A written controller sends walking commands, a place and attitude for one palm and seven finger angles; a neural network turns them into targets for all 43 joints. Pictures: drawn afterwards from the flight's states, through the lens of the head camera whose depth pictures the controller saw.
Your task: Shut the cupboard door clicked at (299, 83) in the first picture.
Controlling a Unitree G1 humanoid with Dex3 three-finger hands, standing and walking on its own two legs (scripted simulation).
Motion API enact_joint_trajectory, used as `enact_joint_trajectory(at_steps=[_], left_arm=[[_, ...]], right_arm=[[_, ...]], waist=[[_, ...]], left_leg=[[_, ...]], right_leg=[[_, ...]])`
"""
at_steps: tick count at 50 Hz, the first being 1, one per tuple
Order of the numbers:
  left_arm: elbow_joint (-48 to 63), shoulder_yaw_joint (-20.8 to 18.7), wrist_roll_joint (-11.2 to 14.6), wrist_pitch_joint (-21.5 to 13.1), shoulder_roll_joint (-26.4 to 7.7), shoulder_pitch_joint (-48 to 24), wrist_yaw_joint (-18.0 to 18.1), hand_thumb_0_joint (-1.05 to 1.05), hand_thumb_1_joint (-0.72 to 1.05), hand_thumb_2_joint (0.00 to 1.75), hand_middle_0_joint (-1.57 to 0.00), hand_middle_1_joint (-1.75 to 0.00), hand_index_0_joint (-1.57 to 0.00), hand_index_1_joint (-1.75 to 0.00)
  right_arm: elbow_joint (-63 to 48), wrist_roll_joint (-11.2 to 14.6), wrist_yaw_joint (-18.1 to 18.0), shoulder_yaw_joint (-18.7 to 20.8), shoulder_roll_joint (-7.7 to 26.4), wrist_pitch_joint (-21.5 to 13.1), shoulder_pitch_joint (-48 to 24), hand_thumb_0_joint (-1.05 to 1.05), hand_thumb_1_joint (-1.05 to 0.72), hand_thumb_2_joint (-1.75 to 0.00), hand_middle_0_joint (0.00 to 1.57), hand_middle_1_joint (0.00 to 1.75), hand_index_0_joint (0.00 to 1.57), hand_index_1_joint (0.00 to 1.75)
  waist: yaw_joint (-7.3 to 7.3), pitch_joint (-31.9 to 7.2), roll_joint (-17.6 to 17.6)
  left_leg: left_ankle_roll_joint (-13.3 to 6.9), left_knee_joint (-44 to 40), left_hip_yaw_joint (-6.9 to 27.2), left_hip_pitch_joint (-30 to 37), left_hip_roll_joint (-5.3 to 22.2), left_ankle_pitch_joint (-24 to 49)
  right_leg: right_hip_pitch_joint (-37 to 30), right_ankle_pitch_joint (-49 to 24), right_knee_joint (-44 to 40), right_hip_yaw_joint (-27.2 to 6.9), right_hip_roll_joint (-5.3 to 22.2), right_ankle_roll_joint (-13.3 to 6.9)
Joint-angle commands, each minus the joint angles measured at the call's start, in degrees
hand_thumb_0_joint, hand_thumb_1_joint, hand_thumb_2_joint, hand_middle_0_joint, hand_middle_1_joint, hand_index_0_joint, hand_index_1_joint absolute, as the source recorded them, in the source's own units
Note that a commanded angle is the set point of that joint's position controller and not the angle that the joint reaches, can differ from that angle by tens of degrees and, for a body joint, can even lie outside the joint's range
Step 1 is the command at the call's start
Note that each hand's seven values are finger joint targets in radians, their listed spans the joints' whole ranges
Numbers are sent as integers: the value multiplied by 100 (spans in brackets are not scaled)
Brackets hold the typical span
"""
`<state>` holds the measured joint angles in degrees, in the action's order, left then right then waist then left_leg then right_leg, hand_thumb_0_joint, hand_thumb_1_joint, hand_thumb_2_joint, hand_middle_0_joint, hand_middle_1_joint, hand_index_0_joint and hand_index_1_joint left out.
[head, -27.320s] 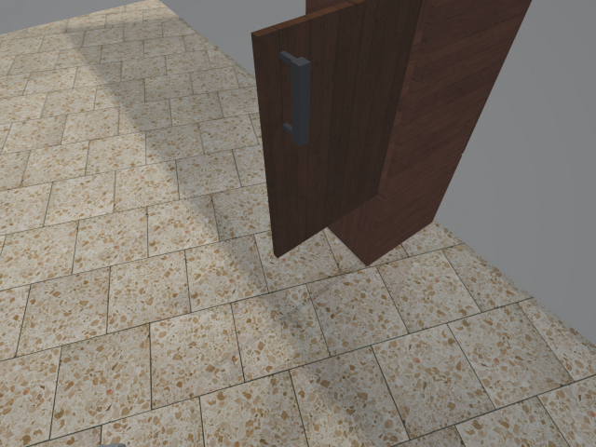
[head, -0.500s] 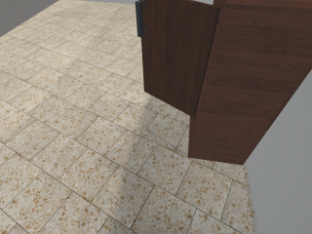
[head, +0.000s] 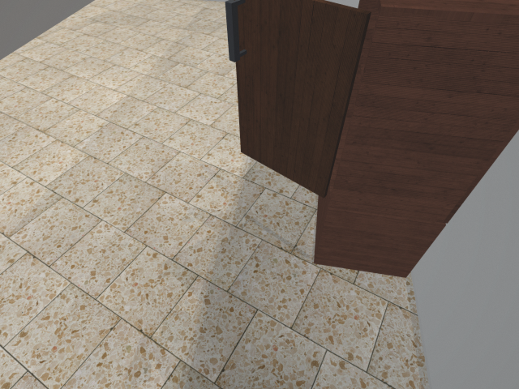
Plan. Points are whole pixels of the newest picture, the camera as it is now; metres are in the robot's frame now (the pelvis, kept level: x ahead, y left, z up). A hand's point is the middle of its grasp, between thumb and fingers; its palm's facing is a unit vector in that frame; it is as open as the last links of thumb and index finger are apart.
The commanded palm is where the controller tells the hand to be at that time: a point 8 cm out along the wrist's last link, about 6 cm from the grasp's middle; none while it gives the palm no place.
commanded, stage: walk to a spot facing it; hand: left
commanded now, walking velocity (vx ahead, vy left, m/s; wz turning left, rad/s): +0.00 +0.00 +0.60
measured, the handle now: (237, 30) +0.97 +0.11 +0.13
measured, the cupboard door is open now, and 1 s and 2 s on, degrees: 61 61 61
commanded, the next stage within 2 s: none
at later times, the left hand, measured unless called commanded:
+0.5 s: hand out of the picture -0.01 +0.23 -0.18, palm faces +0.29 -0.92 -0.25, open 7.4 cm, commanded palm none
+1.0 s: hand out of the picture -0.08 +0.17 -0.18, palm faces +0.60 -0.77 -0.24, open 7.4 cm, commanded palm none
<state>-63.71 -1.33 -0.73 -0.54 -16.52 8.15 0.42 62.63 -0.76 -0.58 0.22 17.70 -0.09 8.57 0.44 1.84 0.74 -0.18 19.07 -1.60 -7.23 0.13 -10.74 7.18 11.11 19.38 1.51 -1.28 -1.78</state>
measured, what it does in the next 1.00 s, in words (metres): steps on the spot, turning left: right foot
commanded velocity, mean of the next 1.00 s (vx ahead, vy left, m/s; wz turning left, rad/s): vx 0.03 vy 0.00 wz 0.60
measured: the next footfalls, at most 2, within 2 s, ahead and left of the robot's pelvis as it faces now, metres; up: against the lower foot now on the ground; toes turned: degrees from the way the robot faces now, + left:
right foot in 0.68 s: +0.08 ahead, -0.12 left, +0.00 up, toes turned +23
left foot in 1.04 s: -0.06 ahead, +0.11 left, +0.00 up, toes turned +42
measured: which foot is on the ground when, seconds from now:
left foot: down 0.00-0.68, up 0.70-1.00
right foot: down 0.00-0.30, up 0.32-0.66, down 0.68-1.00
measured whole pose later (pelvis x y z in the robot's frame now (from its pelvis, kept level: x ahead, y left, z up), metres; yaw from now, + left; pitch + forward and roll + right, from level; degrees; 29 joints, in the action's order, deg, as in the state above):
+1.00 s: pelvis -0.02 -0.03 -0.01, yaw +37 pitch -1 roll +2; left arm -51.1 -3.3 -1.9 0.7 -11.8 12.4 0.9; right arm 51.8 -0.7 1.8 3.8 14.2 4.0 9.2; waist 0.5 6.1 -2.6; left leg 2.7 40.9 -3.0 -19.0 1.1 -24.4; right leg 12.9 18.8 33.2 11.3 8.8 1.3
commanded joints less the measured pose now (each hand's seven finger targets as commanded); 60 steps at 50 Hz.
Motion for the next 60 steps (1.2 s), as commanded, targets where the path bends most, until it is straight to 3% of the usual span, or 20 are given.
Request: enact_joint_trajectory(at_steps=[1,6,10,14,15,16,19,24,31,32,34,36,40,46,49,50,52,53,57,60], left_arm=[[255,-97,25,1,-613,309,128,0,90,90,-20,-30,-20,-30],[497,-280,-6,79,-879,502,182,0,90,90,-20,-30,-20,-30],[769,-379,-105,93,-849,393,242,0,90,90,-20,-30,-20,-30],[1013,-408,-35,134,-698,195,171,0,90,90,-20,-30,-20,-30],[1150,-375,24,198,-344,401,152,0,90,90,-20,-30,-20,-30],[1331,-319,11,245,-294,67,161,0,90,90,-20,-30,-20,-30],[1352,-406,-81,286,-329,22,118,0,90,90,-20,-30,-20,-30],[1449,-358,-25,180,-115,89,72,0,90,90,-20,-30,-20,-30],[1403,-411,0,168,-175,866,112,0,90,90,-20,-30,-20,-30],[1373,-467,-24,133,-376,1082,142,0,90,90,-20,-30,-20,-30],[1521,-587,-135,102,-1193,864,200,0,90,90,-20,-30,-20,-30],[1716,-489,-117,78,-757,138,213,0,90,90,-20,-30,-20,-30],[1740,-414,-118,15,-563,63,189,0,90,90,-20,-30,-20,-30],[1505,-558,-134,27,-897,898,178,0,90,90,-20,-30,-20,-30],[1486,-594,-90,37,-882,793,115,0,90,90,-20,-30,-20,-30],[1522,-574,-49,67,-799,749,79,0,90,90,-20,-30,-20,-30],[1986,-390,-58,113,-167,173,-21,0,90,90,-20,-30,-20,-30],[2169,-388,-104,95,-288,-352,-47,0,90,90,-20,-30,-20,-30],[1912,-454,-90,40,-323,-151,-161,0,90,90,-20,-30,-20,-30],[1859,-417,-70,14,-216,-62,-223,0,90,90,-20,-30,-20,-30]], right_arm=[[-256,-1,-43,68,333,35,209,0,-90,-90,20,30,20,30],[-487,3,-25,182,292,157,259,0,-90,-90,20,30,20,30],[-737,12,3,285,143,252,250,0,-90,-90,20,30,20,30],[-694,-13,88,310,130,203,850,0,-90,-90,20,30,20,30],[-751,-101,43,402,600,167,1015,0,-90,-90,20,30,20,30],[-731,-144,-31,486,846,201,1187,0,-90,-90,20,30,20,30],[-969,-148,-69,463,671,167,774,0,-90,-90,20,30,20,30],[-1014,-125,-119,508,625,128,867,0,-90,-90,20,30,20,30],[-1278,-89,-53,608,561,269,345,0,-90,-90,20,30,20,30],[-1354,-35,-30,602,384,284,256,0,-90,-90,20,30,20,30],[-1487,-31,20,600,23,267,265,0,-90,-90,20,30,20,30],[-1409,-95,119,627,56,342,456,0,-90,-90,20,30,20,30],[-1363,-34,229,539,-78,369,386,0,-90,-90,20,30,20,30],[-1588,8,230,410,-178,282,-224,0,-90,-90,20,30,20,30],[-1516,-11,217,410,-37,196,179,0,-90,-90,20,30,20,30],[-1435,-29,215,454,185,150,516,0,-90,-90,20,30,20,30],[-1264,-156,124,727,1299,123,1366,0,-90,-90,20,30,20,30],[-1131,-165,86,713,1235,115,1671,0,-90,-90,20,30,20,30],[-1402,-147,-1,519,721,-34,702,0,-90,-90,20,30,20,30],[-1391,-132,-22,521,727,-83,706,0,-90,-90,20,30,20,30]], waist=[[-36,-235,-83],[-116,-345,-578],[-95,-46,-946],[262,-132,91],[241,-120,1735],[404,-53,1825],[163,-5,965],[190,-518,438],[-140,-562,908],[-262,-515,480],[-326,-242,-1701],[135,91,-931],[216,131,-1202],[-267,-200,-1240],[-71,-457,-1078],[138,-590,-537],[691,-482,2025],[803,-224,1228],[273,209,1132],[212,-27,855]], left_leg=[[-5,120,581,-240,584,1149],[96,1359,361,-863,205,629],[135,2844,263,-1541,275,-2013],[64,728,408,-217,479,693],[-499,140,2257,-49,1550,2204],[-1106,-256,2990,-162,2098,2564],[-942,-427,2636,-791,1621,-106],[-947,2,2225,14,1290,1291],[-573,284,2207,-1188,691,304],[-340,608,2053,-1878,392,-414],[264,3600,614,-2926,-594,-2300],[177,4978,773,-2698,-123,-1854],[359,4581,217,-2390,53,-1350],[323,2602,-267,-1875,22,-1679],[216,1215,-399,-792,-22,-914],[147,502,-193,69,52,-600],[-1078,-384,3161,1170,2265,-452],[-1380,-466,3098,888,2410,-778],[-945,-597,2228,-177,1456,-1676],[-942,-478,1931,-113,1202,-1286]], right_leg=[[-115,-1333,112,-469,971,-14],[-320,-1731,182,-704,1705,-513],[-244,-2652,205,-660,2400,-1076],[725,-1346,1684,436,1672,-119],[1655,1047,2786,787,782,409],[2009,2621,3714,263,438,442],[2111,1715,4339,-223,568,345],[2177,1437,3575,-195,369,490],[335,688,1131,78,15,459],[-359,521,295,-213,333,386],[-45,1181,-913,-2734,2908,-682],[961,1415,-756,-1911,2536,-802],[600,-1046,-62,-272,1838,-502],[-397,-2712,583,-72,2175,-557],[-21,-1235,921,198,2100,-185],[621,-125,1432,475,1948,48],[3317,2882,3898,779,675,571],[3573,2519,4367,191,856,440],[3177,1146,4304,-105,861,463],[2689,1012,3268,48,655,531]])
